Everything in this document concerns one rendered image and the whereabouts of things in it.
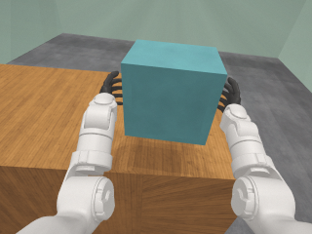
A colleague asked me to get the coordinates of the left robot upper arm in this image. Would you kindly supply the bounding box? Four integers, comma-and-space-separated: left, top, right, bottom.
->
16, 175, 115, 234

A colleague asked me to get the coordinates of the right robot upper arm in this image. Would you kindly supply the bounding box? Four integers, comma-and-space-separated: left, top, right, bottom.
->
230, 175, 312, 234

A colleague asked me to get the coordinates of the robot right hand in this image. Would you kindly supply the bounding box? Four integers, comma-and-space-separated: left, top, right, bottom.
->
217, 77, 241, 113

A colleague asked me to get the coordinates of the robot left forearm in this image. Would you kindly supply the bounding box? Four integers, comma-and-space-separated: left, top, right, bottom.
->
57, 93, 118, 211

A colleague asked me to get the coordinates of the pedestal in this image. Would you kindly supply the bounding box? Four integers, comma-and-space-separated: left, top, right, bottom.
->
0, 63, 237, 234

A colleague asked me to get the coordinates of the robot right forearm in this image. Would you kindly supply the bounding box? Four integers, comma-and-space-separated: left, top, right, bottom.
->
219, 103, 295, 214

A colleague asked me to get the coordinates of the carton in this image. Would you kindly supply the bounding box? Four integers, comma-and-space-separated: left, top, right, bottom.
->
121, 39, 228, 145

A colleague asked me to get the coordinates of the robot left hand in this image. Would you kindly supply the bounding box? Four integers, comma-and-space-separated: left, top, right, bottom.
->
99, 70, 123, 105

